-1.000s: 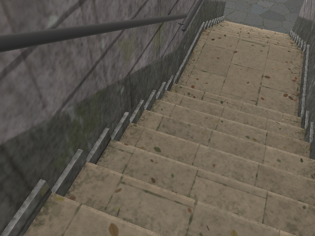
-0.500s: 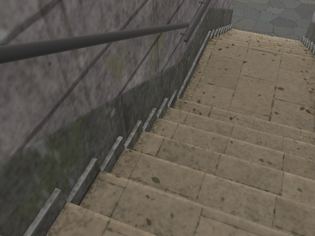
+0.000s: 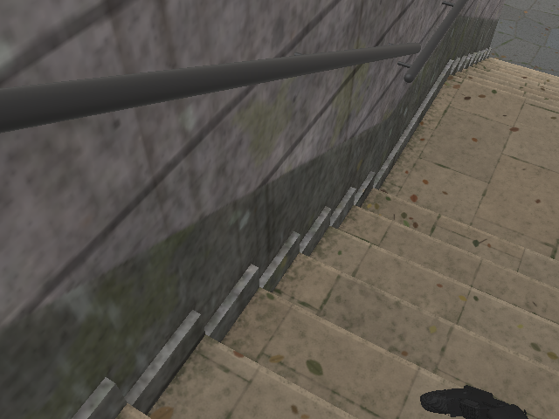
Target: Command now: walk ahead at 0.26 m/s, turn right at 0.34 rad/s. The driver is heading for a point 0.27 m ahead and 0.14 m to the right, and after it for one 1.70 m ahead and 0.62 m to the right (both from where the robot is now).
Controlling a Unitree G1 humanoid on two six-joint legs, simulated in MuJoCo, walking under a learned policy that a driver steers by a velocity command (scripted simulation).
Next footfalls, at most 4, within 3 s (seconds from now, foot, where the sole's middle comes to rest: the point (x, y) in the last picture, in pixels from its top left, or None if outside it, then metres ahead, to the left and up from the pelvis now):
0.46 right None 0.11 -0.14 -0.81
1.04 left None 0.18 0.06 -0.81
2.16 left None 0.46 -0.11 -0.96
2.64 right None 0.63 -0.46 -1.12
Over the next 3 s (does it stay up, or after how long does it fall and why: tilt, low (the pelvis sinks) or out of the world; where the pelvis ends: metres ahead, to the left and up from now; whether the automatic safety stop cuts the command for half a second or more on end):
stays up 0.73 -0.40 -0.38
